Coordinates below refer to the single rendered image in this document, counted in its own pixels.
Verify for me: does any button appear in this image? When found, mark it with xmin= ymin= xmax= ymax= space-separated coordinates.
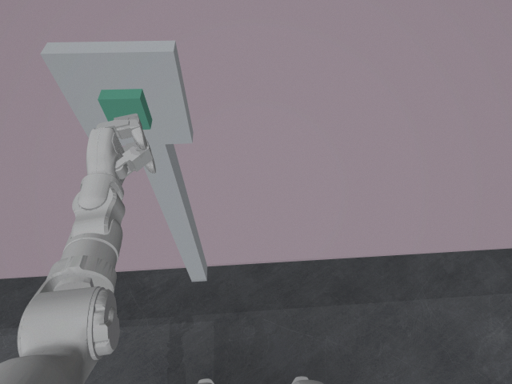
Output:
xmin=98 ymin=89 xmax=152 ymax=130

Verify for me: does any left robot forearm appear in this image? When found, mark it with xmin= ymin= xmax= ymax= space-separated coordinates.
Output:
xmin=18 ymin=173 xmax=126 ymax=357

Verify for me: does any robot left hand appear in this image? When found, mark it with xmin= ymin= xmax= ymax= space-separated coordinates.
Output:
xmin=86 ymin=114 xmax=156 ymax=185

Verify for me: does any panel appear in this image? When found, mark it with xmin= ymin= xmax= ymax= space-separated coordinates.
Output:
xmin=40 ymin=41 xmax=207 ymax=282

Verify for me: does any robot left upper arm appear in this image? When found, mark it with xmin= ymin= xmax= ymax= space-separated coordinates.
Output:
xmin=0 ymin=286 xmax=120 ymax=384

